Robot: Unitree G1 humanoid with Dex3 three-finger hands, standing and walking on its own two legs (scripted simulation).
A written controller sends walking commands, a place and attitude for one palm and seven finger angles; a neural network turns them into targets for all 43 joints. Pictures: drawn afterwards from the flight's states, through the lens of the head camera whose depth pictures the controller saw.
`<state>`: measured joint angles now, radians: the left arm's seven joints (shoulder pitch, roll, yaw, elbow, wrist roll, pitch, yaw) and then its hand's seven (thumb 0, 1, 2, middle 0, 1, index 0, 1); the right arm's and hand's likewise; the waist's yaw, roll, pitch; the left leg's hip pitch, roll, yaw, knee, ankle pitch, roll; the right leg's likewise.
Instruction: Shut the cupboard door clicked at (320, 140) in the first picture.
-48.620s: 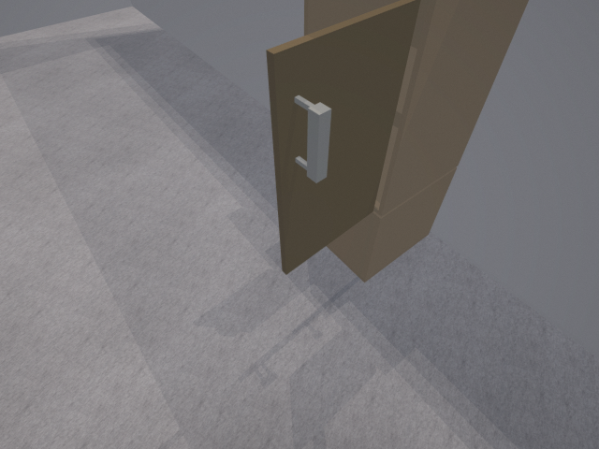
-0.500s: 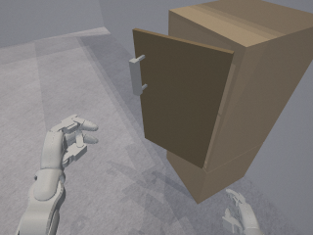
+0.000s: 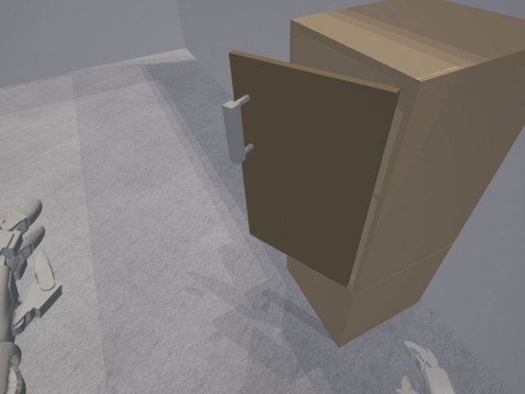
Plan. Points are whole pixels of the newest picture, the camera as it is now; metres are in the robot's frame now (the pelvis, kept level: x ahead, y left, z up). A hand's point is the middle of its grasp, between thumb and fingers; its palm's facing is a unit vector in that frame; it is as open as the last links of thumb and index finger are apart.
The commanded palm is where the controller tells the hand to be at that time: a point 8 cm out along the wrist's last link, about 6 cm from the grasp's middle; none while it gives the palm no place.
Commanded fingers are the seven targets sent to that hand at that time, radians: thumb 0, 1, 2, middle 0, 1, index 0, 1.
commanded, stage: draw the hand back to the body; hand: left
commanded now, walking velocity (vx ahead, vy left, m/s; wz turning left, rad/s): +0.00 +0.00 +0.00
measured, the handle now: (241, 129) +0.64 +0.14 +0.09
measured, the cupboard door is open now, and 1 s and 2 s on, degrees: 27 27 27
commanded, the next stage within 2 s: step back with the hand held close in 0.20 s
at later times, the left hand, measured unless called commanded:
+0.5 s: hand (69, 276) +0.20 +0.27 +0.15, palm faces +0.42 -0.79 -0.45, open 7.4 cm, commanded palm +0.14 +0.30 +0.17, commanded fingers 0.00 0.90 0.90 -0.20 -0.30 -0.20 -0.30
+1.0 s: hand (1, 331) +0.13 +0.30 +0.15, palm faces +0.44 -0.77 -0.46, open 7.4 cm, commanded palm +0.07 +0.33 +0.17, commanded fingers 0.00 0.90 0.90 -0.20 -0.30 -0.20 -0.30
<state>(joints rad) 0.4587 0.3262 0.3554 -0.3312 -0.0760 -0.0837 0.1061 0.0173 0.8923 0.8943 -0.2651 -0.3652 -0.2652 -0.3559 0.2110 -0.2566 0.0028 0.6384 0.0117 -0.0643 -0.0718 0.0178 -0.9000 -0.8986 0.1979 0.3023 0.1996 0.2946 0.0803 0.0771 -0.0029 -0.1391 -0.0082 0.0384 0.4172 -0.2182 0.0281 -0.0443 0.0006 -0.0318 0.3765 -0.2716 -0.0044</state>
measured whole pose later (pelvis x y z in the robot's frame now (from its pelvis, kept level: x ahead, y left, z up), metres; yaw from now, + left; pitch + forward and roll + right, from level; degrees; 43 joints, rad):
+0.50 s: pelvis +0.00 +0.00 +0.00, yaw -1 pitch +0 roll -1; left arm 0.49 0.37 0.38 -0.36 -0.07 -0.13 0.10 0.02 0.89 0.89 -0.21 -0.31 -0.21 -0.30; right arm 0.18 -0.25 0.00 0.60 0.01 0.00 -0.07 0.02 -0.90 -0.90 0.20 0.30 0.20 0.29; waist 0.04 0.08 -0.03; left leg -0.24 0.02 0.05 0.48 -0.24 0.03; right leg -0.13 0.02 -0.02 0.40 -0.26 -0.01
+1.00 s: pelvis -0.08 +0.03 -0.02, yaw -1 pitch +0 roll -2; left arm 0.52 0.41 0.44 -0.46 -0.04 -0.20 0.14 0.02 0.89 0.89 -0.22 -0.31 -0.22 -0.30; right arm 0.23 -0.22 0.01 0.55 0.02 -0.03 -0.09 0.02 -0.90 -0.90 0.20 0.30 0.20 0.29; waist 0.01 0.02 0.00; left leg -0.42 0.00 0.06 0.59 -0.19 0.08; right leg -0.33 0.00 0.00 0.56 -0.23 0.03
